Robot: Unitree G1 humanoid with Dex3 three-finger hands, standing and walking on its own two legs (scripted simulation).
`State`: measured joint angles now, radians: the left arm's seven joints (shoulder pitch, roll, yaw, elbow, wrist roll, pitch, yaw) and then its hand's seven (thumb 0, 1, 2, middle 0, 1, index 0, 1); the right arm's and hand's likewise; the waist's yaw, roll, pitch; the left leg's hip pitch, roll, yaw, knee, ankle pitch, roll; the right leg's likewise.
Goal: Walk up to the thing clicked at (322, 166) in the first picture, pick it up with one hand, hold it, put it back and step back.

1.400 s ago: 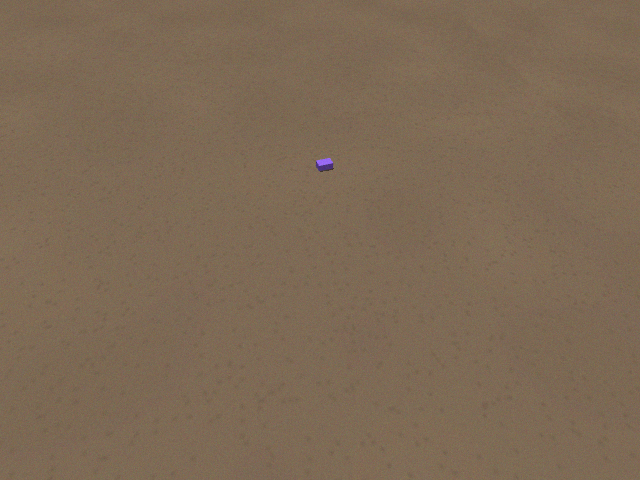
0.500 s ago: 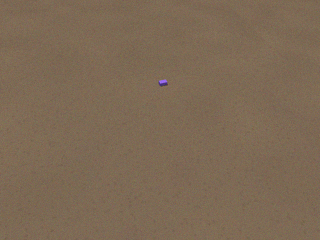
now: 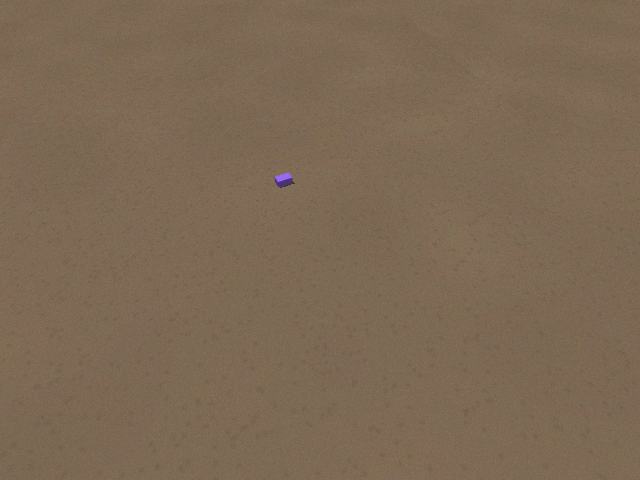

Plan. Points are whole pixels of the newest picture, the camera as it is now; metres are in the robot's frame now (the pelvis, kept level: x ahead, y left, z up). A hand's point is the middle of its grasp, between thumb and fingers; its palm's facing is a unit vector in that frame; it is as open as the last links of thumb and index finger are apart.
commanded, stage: walk up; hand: left
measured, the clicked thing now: (283, 179) +1.58 +0.18 -0.75
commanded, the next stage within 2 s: none
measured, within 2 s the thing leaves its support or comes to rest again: neither
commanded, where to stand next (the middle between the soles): +1.20 -0.02 m, yaw -3 degrees
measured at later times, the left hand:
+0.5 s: hand (153, 419) +0.25 +0.26 -0.16, palm faces -0.04 -0.94 -0.34, open 7.4 cm
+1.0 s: hand (212, 243) +0.58 +0.22 -0.11, palm faces -0.08 -0.90 -0.43, open 7.4 cm
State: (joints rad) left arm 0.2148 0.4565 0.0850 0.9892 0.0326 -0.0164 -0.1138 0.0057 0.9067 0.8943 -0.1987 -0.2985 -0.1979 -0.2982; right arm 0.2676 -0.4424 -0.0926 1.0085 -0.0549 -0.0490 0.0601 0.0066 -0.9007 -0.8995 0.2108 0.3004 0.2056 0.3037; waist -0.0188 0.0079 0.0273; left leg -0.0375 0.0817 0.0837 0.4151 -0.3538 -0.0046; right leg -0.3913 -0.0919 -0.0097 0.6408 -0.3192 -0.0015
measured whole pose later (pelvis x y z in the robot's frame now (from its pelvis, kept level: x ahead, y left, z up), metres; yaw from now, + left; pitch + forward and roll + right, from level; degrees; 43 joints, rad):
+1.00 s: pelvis +0.47 -0.06 +0.00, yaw -4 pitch -2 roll +0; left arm 0.26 0.40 0.04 0.86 0.00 -0.10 -0.06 0.00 0.91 0.89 -0.20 -0.30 -0.20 -0.30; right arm 0.30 -0.44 -0.05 0.91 0.00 -0.04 0.06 0.01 -0.91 -0.90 0.21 0.30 0.20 0.30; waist 0.01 0.08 0.06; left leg -0.42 0.05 0.00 1.10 -0.38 0.03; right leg -0.29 -0.05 -0.09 0.59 -0.26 -0.02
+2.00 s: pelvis +0.88 -0.04 +0.00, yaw -3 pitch -2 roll -1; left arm 0.32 0.42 0.04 0.86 0.01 -0.09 -0.05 0.00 0.90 0.89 -0.20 -0.30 -0.20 -0.30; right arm 0.28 -0.43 -0.06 0.88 -0.02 -0.04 0.09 0.01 -0.91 -0.90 0.21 0.30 0.20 0.30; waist 0.03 0.05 0.06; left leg -0.47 0.09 0.02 0.72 -0.28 0.01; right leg -0.20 -0.05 -0.09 0.52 -0.29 -0.01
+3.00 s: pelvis +1.12 -0.01 -0.01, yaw -5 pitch -3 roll -1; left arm 0.17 0.39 0.00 1.03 -0.01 0.00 -0.01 0.00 0.91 0.89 -0.20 -0.30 -0.20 -0.30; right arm 0.13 -0.36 0.01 1.00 0.00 -0.01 0.02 0.01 -0.90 -0.90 0.21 0.30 0.20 0.30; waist 0.01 -0.02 0.09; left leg -0.35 0.04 0.03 0.66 -0.27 0.00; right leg -0.29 -0.03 -0.02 0.62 -0.28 0.03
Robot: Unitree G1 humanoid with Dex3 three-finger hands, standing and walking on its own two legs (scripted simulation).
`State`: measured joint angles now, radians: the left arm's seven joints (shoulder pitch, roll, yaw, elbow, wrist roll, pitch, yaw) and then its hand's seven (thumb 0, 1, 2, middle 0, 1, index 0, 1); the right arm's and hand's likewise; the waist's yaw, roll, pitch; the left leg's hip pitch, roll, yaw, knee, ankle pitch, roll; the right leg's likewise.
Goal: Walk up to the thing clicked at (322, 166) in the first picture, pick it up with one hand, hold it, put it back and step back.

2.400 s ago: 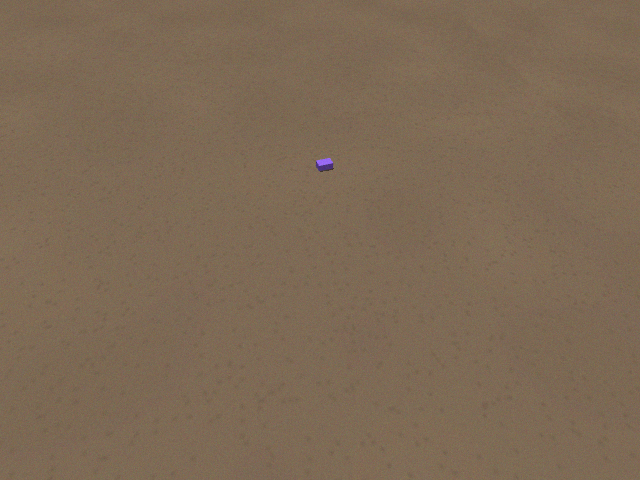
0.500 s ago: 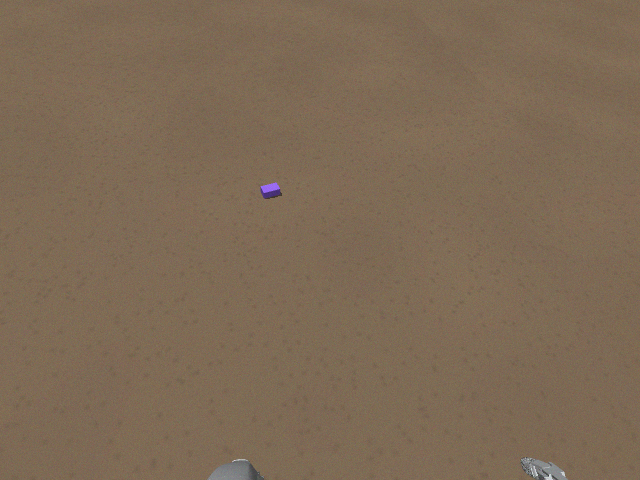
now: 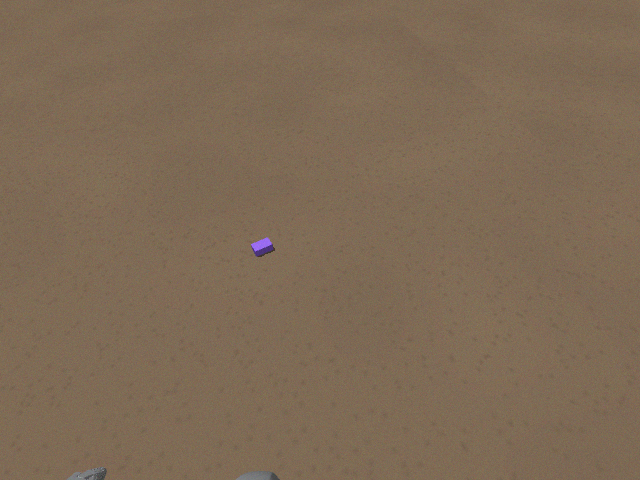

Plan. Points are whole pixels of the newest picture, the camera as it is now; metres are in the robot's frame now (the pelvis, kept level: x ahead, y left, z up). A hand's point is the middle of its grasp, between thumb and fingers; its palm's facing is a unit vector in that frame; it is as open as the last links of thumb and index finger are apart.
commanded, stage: walk up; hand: left
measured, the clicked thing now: (262, 246) +1.09 +0.31 -0.75
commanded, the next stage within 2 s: none
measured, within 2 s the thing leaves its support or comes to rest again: neither
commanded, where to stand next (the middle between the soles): +0.72 +0.08 m, yaw +0 degrees
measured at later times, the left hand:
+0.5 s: hand (127, 393) +0.27 +0.33 -0.14, palm faces -0.06 -0.94 -0.34, open 7.4 cm
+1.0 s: hand (160, 294) +0.45 +0.32 -0.12, palm faces -0.01 -0.92 -0.39, open 7.4 cm
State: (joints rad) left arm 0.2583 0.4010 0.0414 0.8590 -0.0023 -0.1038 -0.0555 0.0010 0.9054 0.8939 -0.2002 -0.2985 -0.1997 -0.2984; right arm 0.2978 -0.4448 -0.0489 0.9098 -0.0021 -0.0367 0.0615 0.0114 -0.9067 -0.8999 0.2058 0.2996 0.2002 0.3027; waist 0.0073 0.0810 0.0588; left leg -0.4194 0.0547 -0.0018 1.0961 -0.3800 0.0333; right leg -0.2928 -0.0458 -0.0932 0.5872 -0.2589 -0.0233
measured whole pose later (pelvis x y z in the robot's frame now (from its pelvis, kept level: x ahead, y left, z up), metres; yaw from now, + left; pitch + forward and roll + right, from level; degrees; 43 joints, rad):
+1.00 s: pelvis +0.41 +0.04 +0.00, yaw +1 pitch -2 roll -1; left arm 0.32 0.42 0.04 0.86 0.01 -0.09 -0.05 0.00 0.90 0.89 -0.20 -0.30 -0.20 -0.30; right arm 0.28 -0.43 -0.06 0.88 -0.02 -0.04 0.09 0.01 -0.91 -0.90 0.21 0.30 0.20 0.30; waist 0.03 0.05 0.06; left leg -0.47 0.09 0.02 0.72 -0.28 0.01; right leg -0.20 -0.05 -0.09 0.52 -0.29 -0.01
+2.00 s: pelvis +0.64 +0.09 -0.01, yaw -1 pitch -3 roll -1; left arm 0.17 0.39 0.00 1.03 -0.01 0.00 -0.01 0.00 0.91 0.89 -0.20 -0.30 -0.20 -0.30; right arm 0.13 -0.36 0.01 1.00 0.00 -0.01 0.02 0.01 -0.90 -0.90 0.21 0.30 0.20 0.30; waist 0.01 -0.02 0.09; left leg -0.35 0.04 0.03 0.66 -0.27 0.00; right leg -0.29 -0.03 -0.02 0.62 -0.28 0.03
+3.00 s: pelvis +0.66 +0.08 +0.02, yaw -1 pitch -2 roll +0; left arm 0.08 0.34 0.01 1.17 0.00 0.00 -0.01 0.00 0.91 0.89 -0.20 -0.30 -0.20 -0.30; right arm 0.08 -0.34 0.00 1.17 0.00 -0.01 0.02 0.01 -0.91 -0.90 0.21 0.30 0.20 0.30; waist -0.01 0.00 0.05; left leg -0.17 0.04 0.03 0.34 -0.14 -0.02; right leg -0.12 -0.03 -0.03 0.32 -0.17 0.03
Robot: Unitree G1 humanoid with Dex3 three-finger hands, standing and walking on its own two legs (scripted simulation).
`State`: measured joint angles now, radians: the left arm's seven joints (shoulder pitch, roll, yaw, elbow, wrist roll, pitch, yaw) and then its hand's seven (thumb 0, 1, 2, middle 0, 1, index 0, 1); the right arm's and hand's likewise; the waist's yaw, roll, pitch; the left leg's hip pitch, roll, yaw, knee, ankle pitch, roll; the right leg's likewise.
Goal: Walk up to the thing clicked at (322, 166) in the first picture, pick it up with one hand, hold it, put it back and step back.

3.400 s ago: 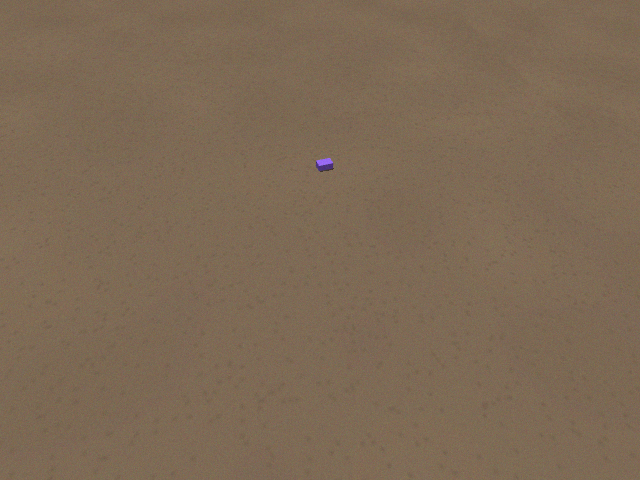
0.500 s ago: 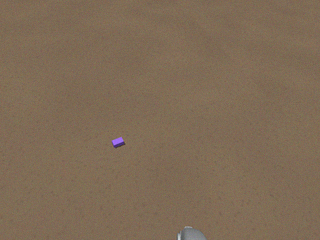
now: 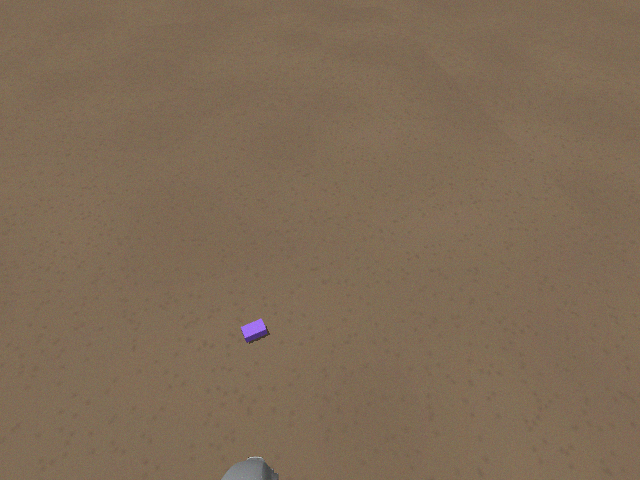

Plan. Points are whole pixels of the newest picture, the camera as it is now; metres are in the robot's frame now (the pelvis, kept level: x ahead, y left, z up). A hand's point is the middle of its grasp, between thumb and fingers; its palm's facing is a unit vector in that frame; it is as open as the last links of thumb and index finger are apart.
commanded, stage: walk up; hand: left
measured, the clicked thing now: (254, 330) +0.69 +0.26 -0.75
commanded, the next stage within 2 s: none
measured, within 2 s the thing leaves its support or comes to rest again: neither
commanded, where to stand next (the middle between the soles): +0.32 +0.04 m, yaw -1 degrees
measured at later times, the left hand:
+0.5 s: hand (145, 382) +0.28 +0.29 -0.14, palm faces -0.11 -0.91 -0.40, open 7.4 cm
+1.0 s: hand (149, 373) +0.30 +0.30 -0.17, palm faces -0.05 -0.94 -0.34, open 7.4 cm
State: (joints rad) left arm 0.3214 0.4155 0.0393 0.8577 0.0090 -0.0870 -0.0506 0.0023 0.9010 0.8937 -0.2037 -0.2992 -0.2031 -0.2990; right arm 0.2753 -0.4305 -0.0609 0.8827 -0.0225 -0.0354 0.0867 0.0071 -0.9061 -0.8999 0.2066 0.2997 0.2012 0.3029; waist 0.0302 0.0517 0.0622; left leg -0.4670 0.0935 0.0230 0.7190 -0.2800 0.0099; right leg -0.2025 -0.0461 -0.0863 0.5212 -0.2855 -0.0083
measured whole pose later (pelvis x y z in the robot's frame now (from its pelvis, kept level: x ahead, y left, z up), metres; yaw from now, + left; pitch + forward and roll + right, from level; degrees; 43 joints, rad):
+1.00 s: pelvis +0.23 +0.04 -0.01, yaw -2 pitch -3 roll -1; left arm 0.17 0.39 0.00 1.03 -0.01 0.00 -0.01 0.00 0.91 0.89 -0.20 -0.30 -0.20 -0.30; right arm 0.13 -0.36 0.01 1.00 0.00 -0.01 0.02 0.01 -0.90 -0.90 0.21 0.30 0.20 0.30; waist 0.01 -0.02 0.09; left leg -0.35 0.04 0.03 0.66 -0.27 0.00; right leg -0.29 -0.03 -0.02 0.62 -0.28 0.03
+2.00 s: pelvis +0.26 +0.03 +0.02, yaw -2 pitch -2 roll +0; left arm 0.08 0.34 0.01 1.17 0.00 0.00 -0.01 0.00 0.91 0.89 -0.20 -0.30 -0.20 -0.30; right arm 0.08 -0.34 0.00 1.17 0.00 -0.01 0.02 0.01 -0.91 -0.90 0.21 0.30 0.20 0.30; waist -0.01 0.00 0.05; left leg -0.17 0.04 0.03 0.34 -0.14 -0.02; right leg -0.12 -0.03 -0.03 0.32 -0.17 0.03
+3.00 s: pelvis +0.30 +0.02 +0.02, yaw -2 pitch -1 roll +0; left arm 0.09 0.35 0.00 1.13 0.01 -0.01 0.00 0.00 0.91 0.89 -0.20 -0.30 -0.20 -0.30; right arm 0.07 -0.35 0.00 1.15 -0.01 -0.01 0.01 0.01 -0.91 -0.90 0.21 0.30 0.20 0.30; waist -0.01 0.01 0.04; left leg -0.11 0.04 0.04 0.31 -0.18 -0.03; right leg -0.07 -0.03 -0.03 0.31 -0.21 0.02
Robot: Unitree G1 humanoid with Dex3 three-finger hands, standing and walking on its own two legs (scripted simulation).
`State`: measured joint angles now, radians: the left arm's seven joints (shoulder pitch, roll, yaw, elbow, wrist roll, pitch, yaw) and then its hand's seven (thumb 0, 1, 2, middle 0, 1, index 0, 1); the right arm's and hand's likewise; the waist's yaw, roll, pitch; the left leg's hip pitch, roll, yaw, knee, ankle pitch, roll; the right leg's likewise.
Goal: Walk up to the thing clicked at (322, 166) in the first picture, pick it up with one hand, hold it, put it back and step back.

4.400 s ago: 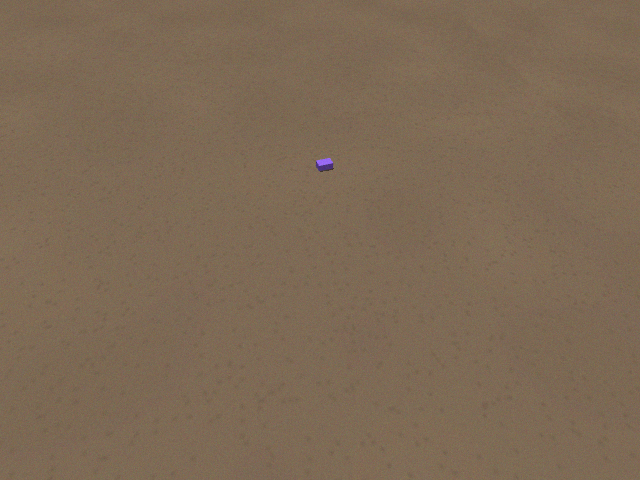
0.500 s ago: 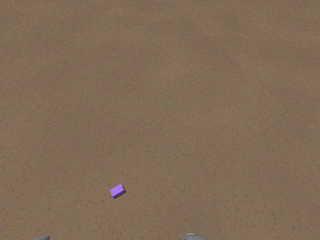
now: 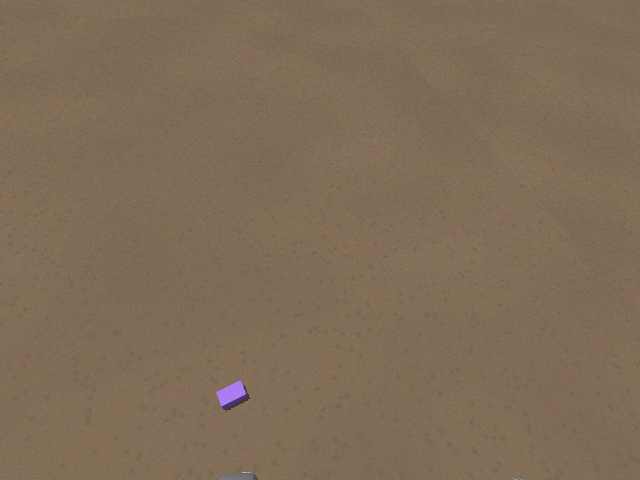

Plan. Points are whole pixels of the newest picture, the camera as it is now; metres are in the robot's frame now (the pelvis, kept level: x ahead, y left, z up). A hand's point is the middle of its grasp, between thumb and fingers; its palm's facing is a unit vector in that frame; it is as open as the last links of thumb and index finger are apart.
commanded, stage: walk up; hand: left
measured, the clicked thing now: (231, 394) +0.45 +0.23 -0.74
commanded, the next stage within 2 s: stand in 1.06 s
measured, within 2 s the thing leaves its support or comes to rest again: neither
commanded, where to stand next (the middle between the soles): +0.09 +0.00 m, yaw +1 degrees
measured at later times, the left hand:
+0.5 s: hand out of the picture +0.09 +0.25 -0.13, palm faces +0.00 -0.94 -0.33, open 7.4 cm
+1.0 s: hand out of the picture +0.11 +0.24 -0.13, palm faces -0.02 -0.95 -0.32, open 7.4 cm
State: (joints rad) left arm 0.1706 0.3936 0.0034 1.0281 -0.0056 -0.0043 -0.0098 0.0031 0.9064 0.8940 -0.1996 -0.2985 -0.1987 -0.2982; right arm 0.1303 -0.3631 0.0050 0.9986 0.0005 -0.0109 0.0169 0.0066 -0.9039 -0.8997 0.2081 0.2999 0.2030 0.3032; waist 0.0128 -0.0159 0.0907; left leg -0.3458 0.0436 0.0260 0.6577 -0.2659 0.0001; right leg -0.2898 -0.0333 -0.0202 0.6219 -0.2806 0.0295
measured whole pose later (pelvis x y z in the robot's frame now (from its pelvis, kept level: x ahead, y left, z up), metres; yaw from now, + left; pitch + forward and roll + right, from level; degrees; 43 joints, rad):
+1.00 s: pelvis +0.03 -0.01 +0.02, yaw +0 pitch -2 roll +0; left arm 0.08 0.34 0.01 1.17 0.00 0.00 -0.01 0.00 0.91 0.89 -0.20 -0.30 -0.20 -0.30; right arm 0.08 -0.34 0.00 1.17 0.00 -0.01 0.02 0.01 -0.91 -0.90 0.21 0.30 0.20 0.30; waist -0.01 0.00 0.05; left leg -0.17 0.04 0.03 0.34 -0.14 -0.02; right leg -0.12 -0.03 -0.03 0.32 -0.17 0.03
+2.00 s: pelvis +0.06 -0.02 +0.03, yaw +0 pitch -1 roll +0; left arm 0.09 0.35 0.00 1.13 0.01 -0.01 0.00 0.00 0.91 0.89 -0.20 -0.30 -0.20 -0.30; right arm 0.07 -0.35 0.00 1.15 -0.01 -0.01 0.01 0.01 -0.91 -0.90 0.21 0.30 0.20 0.30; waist -0.01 0.01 0.04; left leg -0.11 0.04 0.04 0.31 -0.18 -0.03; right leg -0.07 -0.03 -0.03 0.31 -0.21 0.02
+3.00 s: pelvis +0.06 -0.02 +0.03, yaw +0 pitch -2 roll +0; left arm 0.12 0.36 0.00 1.12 0.01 -0.01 0.00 0.00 0.91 0.89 -0.20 -0.30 -0.20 -0.30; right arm 0.11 -0.35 0.00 1.14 -0.01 0.00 0.01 0.01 -0.90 -0.90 0.21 0.30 0.20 0.30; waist -0.01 0.00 0.05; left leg -0.11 0.04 0.04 0.31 -0.17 -0.03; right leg -0.07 -0.03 -0.02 0.30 -0.20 0.02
